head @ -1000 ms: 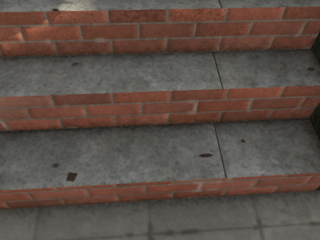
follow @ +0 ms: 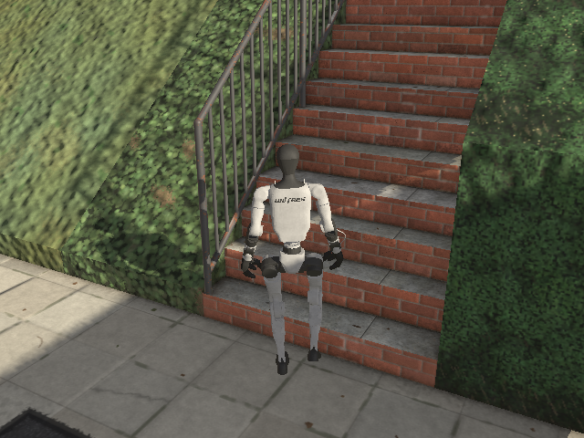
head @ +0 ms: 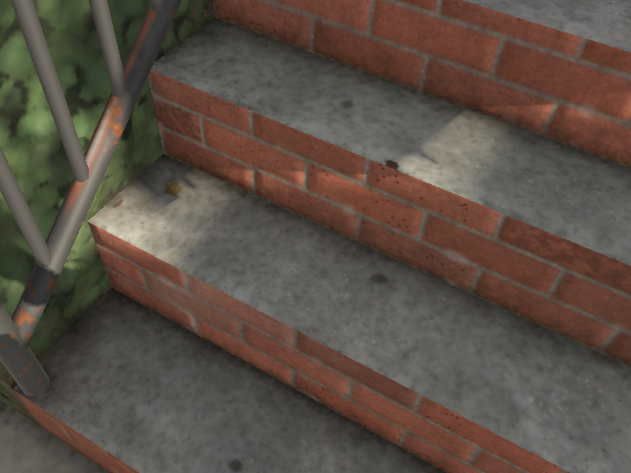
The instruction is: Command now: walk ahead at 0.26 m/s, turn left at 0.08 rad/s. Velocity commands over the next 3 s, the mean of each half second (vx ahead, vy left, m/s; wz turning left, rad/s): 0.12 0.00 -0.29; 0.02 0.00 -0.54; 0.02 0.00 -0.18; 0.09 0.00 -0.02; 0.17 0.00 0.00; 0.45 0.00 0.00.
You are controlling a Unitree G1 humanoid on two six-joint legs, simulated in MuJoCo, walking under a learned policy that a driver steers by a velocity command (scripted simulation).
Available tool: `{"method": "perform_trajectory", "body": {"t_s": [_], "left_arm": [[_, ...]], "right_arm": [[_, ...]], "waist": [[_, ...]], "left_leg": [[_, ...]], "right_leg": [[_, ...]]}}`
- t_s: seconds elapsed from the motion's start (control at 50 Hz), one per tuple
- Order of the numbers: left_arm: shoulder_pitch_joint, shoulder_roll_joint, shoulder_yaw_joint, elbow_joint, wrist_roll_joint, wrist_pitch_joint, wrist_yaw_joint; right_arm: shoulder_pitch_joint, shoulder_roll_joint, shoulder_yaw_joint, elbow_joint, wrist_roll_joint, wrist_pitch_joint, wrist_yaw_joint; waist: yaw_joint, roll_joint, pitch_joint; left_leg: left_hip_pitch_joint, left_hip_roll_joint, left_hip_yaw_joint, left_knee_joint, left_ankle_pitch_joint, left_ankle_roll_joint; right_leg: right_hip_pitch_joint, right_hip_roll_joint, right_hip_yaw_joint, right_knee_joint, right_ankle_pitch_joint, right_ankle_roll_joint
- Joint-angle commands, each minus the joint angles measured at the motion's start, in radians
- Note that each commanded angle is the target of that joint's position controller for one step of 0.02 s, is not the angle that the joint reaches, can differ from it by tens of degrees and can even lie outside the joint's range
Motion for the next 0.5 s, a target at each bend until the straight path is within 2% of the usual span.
{"method": "perform_trajectory", "body": {"t_s": [0.02, 0.08, 0.12, 0.16, 0.18, 0.26, 0.28, 0.34, 0.36, 0.4, 0.42, 0.44, 0.46, 0.48, 0.5], "left_arm": [[0.150, 0.055, 0.016, 0.023, -0.005, 0.043, 0.007], [0.094, 0.049, 0.026, 0.014, -0.002, 0.071, 0.023], [0.046, 0.044, 0.033, 0.001, 0.009, 0.082, 0.028], [-0.018, 0.044, 0.041, -0.027, 0.017, 0.087, 0.031], [-0.051, 0.044, 0.044, -0.041, 0.017, 0.086, 0.034], [-0.128, 0.018, 0.045, -0.101, 0.020, 0.093, 0.038], [-0.164, 0.010, 0.042, -0.126, 0.023, 0.095, 0.036], [-0.215, -0.015, 0.034, -0.180, 0.019, 0.106, 0.038], [-0.247, -0.036, 0.028, -0.197, 0.019, 0.108, 0.044], [-0.296, -0.050, 0.019, -0.240, 0.019, 0.106, 0.049], [-0.322, -0.055, 0.017, -0.262, 0.020, 0.107, 0.054], [-0.325, -0.067, -0.017, -0.295, -0.064, 0.077, 0.040], [-0.331, -0.069, -0.028, -0.307, -0.068, 0.062, 0.027], [-0.383, -0.069, -0.041, -0.349, -0.052, 0.053, 0.019], [-0.415, -0.076, -0.050, -0.406, -0.040, 0.047, 0.012]], "right_arm": [[0.018, -0.066, 0.008, -0.024, 0.000, -0.033, -0.013], [0.128, -0.097, 0.005, 0.031, 0.007, -0.048, -0.021], [0.176, -0.106, 0.001, 0.053, 0.008, -0.045, -0.035], [0.201, -0.110, -0.003, 0.054, 0.011, -0.041, -0.049], [0.207, -0.120, -0.008, 0.056, 0.007, -0.036, -0.056], [0.250, -0.116, -0.014, 0.068, 0.009, -0.028, -0.076], [0.257, -0.117, -0.015, 0.073, 0.007, -0.030, -0.074], [0.289, -0.130, -0.024, 0.089, 0.012, -0.037, -0.077], [0.308, -0.122, -0.022, 0.098, 0.009, -0.038, -0.074], [0.319, -0.129, -0.024, 0.104, 0.010, -0.042, -0.068], [0.329, -0.139, -0.025, 0.106, 0.005, -0.047, -0.061], [0.264, -0.105, -0.024, 0.055, 0.047, 0.002, -0.104], [0.257, -0.110, -0.023, 0.037, 0.040, 0.030, -0.128], [0.251, -0.123, -0.026, 0.018, 0.027, 0.047, -0.141], [0.233, -0.147, -0.030, 0.010, 0.024, 0.064, -0.152]], "waist": [[0.019, 0.126, -0.095], [-0.020, 0.101, -0.062], [-0.040, 0.109, -0.046], [-0.055, 0.115, -0.043], [-0.063, 0.103, -0.038], [-0.064, 0.108, -0.023], [-0.066, 0.096, -0.007], [-0.066, 0.109, 0.003], [-0.078, 0.128, 0.004], [-0.077, 0.099, 0.024], [-0.085, 0.111, 0.032], [-0.080, 0.114, 0.033], [-0.079, 0.092, 0.008], [-0.081, 0.094, 0.012], [-0.059, 0.106, 0.006]], "left_leg": [[0.043, 0.312, -0.142, -0.162, 0.927, 0.130], [0.145, 0.335, -0.127, -0.163, 0.863, 0.130], [0.230, 0.350, -0.136, -0.163, 0.765, 0.137], [0.303, 0.371, -0.154, -0.160, 0.704, 0.156], [0.327, 0.374, -0.155, -0.166, 0.686, 0.160], [0.358, 0.403, -0.148, -0.187, 0.589, 0.175], [0.362, 0.414, -0.144, -0.200, 0.571, 0.175], [0.376, 0.435, -0.131, -0.233, 0.444, 0.160], [0.395, 0.460, -0.146, -0.245, 0.410, 0.166], [0.403, 0.479, -0.130, -0.267, 0.337, 0.151], [0.423, 0.481, -0.122, -0.269, 0.319, 0.142], [0.519, 0.513, -0.138, -0.233, 0.420, 0.104], [0.543, 0.499, -0.099, -0.221, 0.458, 0.087], [0.489, 0.476, -0.046, -0.241, 0.493, 0.075], [0.396, 0.464, -0.011, -0.256, 0.540, 0.068]], "right_leg": [[0.041, 0.056, 0.019, 0.214, 0.021, -0.009], [-0.094, 0.109, 0.068, 0.282, -0.003, -0.033], [-0.205, 0.129, 0.077, 0.333, -0.020, -0.040], [-0.311, 0.141, 0.075, 0.402, -0.050, -0.037], [-0.356, 0.144, 0.074, 0.434, -0.057, -0.031], [-0.481, 0.135, 0.077, 0.530, -0.101, -0.011], [-0.515, 0.127, 0.077, 0.559, -0.111, -0.012], [-0.611, 0.105, 0.085, 0.613, -0.148, -0.015], [-0.682, 0.113, 0.080, 0.726, -0.184, -0.027], [-0.776, 0.095, 0.102, 0.776, -0.223, -0.041], [-0.829, 0.091, 0.096, 0.805, -0.240, -0.048], [-0.954, 0.045, 0.219, 0.834, -0.236, 0.017], [-0.980, 0.044, 0.201, 0.814, -0.231, 0.040], [-0.954, 0.032, 0.151, 0.758, -0.219, 0.065], [-0.899, 0.003, 0.124, 0.712, -0.188, 0.074]]}}
Next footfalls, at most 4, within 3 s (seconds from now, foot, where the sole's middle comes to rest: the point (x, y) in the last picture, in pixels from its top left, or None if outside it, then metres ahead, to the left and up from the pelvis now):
0.64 right None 0.20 -0.26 -0.59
1.28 left None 0.31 -0.04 -0.59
1.66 right None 0.21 -0.21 -0.59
2.84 right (606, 414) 0.46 -0.42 -0.38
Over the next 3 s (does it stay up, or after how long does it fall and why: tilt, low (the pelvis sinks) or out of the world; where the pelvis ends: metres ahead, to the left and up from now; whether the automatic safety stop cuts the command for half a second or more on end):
stays up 0.43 -0.28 0.32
